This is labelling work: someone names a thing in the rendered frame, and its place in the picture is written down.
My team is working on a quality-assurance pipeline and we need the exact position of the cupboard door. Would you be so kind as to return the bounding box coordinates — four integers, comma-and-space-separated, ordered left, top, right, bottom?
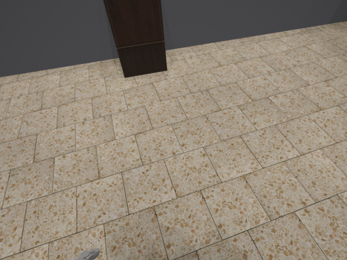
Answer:
106, 0, 162, 46

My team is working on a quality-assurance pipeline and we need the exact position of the left robot hand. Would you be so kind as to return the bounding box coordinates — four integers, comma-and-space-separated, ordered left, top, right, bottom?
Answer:
74, 249, 100, 260

